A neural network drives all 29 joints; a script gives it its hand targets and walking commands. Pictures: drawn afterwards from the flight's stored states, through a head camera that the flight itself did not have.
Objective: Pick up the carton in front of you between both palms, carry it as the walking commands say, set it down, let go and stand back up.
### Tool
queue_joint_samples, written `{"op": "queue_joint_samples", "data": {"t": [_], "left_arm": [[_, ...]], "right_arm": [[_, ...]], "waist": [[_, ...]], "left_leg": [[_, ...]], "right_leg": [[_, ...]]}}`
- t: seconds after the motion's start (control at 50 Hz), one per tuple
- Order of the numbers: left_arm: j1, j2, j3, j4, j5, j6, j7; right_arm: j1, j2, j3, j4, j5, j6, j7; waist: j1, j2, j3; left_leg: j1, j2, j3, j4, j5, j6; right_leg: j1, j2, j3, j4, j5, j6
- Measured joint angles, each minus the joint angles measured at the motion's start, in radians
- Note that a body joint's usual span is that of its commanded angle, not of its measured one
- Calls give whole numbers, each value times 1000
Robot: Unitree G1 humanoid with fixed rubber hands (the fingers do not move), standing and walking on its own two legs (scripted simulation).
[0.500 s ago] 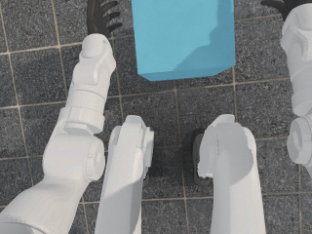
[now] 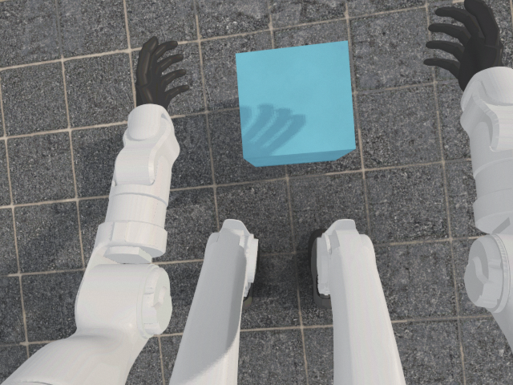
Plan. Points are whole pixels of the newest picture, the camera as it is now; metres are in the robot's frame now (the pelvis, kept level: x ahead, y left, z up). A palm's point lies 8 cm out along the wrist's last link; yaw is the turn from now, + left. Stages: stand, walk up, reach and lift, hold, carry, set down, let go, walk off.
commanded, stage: set down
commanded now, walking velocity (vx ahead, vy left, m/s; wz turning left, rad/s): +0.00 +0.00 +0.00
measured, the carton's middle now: (293, 115) +0.52 -0.02 -0.40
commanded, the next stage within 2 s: let go in 0.28 s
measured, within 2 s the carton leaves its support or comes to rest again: neither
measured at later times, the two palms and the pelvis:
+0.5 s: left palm (90, 58) +0.48 +0.18 +0.04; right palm out of the picture +0.50 -0.25 +0.03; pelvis +0.05 -0.01 +0.14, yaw -1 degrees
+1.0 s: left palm out of the picture +0.30 +0.23 +0.16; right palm out of the picture +0.30 -0.23 +0.15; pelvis +0.11 +0.01 +0.24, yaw -2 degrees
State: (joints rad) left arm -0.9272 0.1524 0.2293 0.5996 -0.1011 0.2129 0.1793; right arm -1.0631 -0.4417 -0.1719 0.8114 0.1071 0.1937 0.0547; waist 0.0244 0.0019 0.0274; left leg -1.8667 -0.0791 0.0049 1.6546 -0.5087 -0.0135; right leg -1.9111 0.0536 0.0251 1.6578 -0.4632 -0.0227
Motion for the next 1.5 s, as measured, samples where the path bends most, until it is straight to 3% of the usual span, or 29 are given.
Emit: {"op": "queue_joint_samples", "data": {"t": [0.1,0.22,0.34,0.48,0.6,0.68,0.74,0.84,1.0,1.08,1.24,1.38,1.5], "left_arm": [[-71,-1,18,64,3,26,-12],[-37,-61,69,159,75,-46,-56],[123,-98,80,109,113,-108,-80],[190,-17,29,22,99,-102,-103],[431,-5,-70,45,146,-127,-172],[627,-31,-67,47,188,-172,-187],[686,-10,-71,7,166,-192,-197],[748,41,-124,-30,118,-207,-222],[1061,13,-163,-78,108,-244,-220],[1143,33,-172,-131,107,-228,-233],[1147,82,-202,-175,98,-129,-247],[1154,53,-204,-186,110,-84,-240],[1116,50,-179,-183,121,-67,-245]], "right_arm": [[-71,0,7,86,-13,15,23],[-27,80,-68,170,-128,-54,18],[112,137,-101,108,-152,-104,12],[180,123,-61,-2,-147,-87,-7],[476,192,-30,-90,-177,-95,-38],[687,231,-25,-98,-158,-141,-34],[742,234,-4,-115,-144,-169,-38],[808,225,37,-180,-152,-199,-36],[1144,234,76,-235,-118,-231,-6],[1229,243,95,-285,-114,-221,3],[1266,220,116,-362,-121,-119,19],[1312,212,131,-383,-102,-66,45],[1270,226,132,-413,-120,-48,35]], "waist": [[20,-3,-23],[24,-17,-121],[17,-12,-143],[5,1,-96],[-21,-4,-198],[-3,-4,-216],[7,6,-150],[-4,17,-76],[0,10,-87],[2,6,-33],[-20,-6,53],[-29,-3,93],[-26,11,126]], "left_leg": [[101,6,-3,-146,45,-3],[174,11,-15,-275,62,-8],[277,16,-31,-401,81,-7],[427,22,-37,-568,136,-9],[596,28,-48,-695,141,-4],[763,38,-45,-794,149,7],[893,39,-43,-865,171,11],[1063,33,-51,-962,210,18],[1364,28,-58,-1108,229,33],[1520,27,-58,-1164,240,38],[1715,30,-57,-1205,242,44],[1800,35,-46,-1213,230,43],[1809,39,-48,-1191,212,39]], "right_leg": [[99,2,8,-142,43,0],[172,3,6,-267,57,-7],[278,5,1,-395,73,-14],[427,6,9,-558,125,-14],[600,9,7,-686,128,-17],[769,15,18,-791,140,-16],[900,13,24,-865,164,-10],[1077,2,23,-967,198,0],[1383,-10,24,-1117,214,8],[1537,-15,27,-1168,222,11],[1737,-17,24,-1218,229,14],[1817,-14,28,-1221,216,12],[1827,-11,21,-1198,197,7]]}}
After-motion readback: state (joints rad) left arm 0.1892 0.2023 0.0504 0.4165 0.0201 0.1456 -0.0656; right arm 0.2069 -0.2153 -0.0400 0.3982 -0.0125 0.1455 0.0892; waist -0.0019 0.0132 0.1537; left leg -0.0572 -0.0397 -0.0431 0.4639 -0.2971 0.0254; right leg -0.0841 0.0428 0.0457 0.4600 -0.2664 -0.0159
